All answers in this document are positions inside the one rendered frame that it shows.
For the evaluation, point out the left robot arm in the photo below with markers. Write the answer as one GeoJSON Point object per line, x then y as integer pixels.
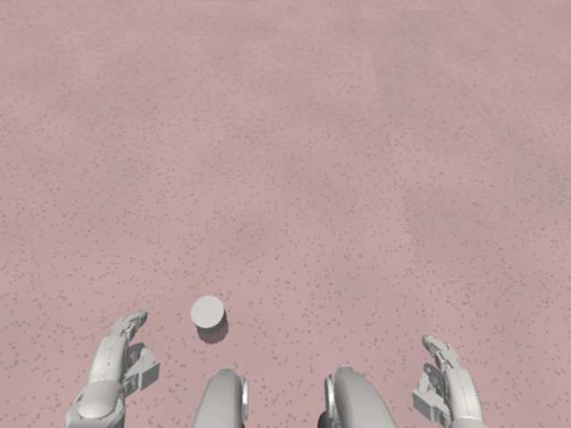
{"type": "Point", "coordinates": [100, 404]}

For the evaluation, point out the tin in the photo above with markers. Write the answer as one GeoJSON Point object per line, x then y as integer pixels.
{"type": "Point", "coordinates": [208, 314]}

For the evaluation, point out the left robot hand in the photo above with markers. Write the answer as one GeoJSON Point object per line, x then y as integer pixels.
{"type": "Point", "coordinates": [115, 360]}

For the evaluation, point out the right robot hand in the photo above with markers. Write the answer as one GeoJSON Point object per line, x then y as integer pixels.
{"type": "Point", "coordinates": [456, 396]}

